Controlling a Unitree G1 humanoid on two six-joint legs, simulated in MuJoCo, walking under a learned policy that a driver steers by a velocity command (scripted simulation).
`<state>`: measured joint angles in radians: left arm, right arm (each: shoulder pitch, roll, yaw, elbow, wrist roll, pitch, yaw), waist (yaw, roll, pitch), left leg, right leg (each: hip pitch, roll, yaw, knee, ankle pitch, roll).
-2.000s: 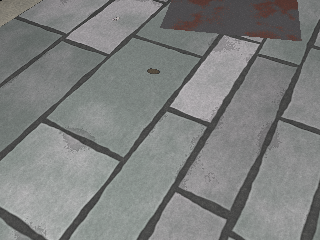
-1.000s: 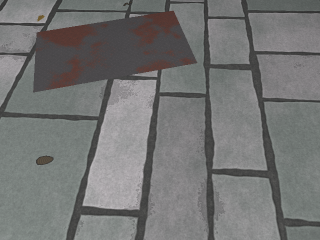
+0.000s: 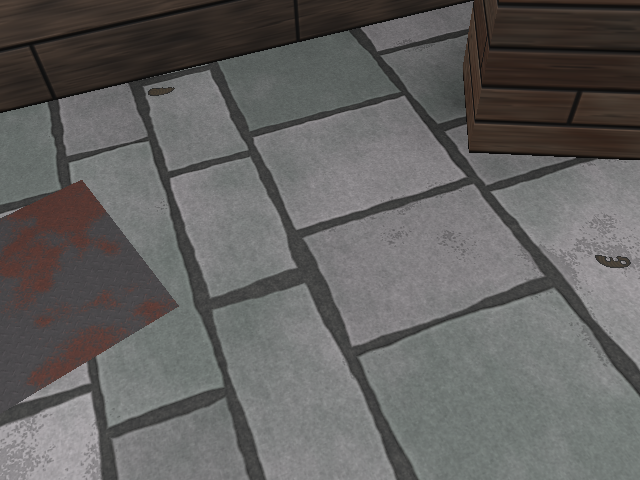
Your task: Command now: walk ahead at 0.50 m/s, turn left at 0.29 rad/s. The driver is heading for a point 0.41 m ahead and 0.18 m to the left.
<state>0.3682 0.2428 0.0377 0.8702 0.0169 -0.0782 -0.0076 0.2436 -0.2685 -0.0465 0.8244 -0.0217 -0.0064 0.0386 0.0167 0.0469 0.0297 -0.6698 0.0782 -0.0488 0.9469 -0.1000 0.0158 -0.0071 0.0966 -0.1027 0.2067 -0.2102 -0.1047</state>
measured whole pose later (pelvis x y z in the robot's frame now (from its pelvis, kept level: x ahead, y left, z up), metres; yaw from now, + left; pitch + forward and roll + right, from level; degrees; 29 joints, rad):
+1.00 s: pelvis +0.39 +0.06 -0.01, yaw +18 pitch -1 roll +0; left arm 0.22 0.20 -0.01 0.92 0.01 0.00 0.02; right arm 0.22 -0.23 -0.01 0.98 -0.02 0.04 -0.03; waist 0.00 0.03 0.04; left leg -0.20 -0.01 -0.05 0.53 -0.34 0.01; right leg -0.30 0.04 -0.06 0.43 -0.11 -0.06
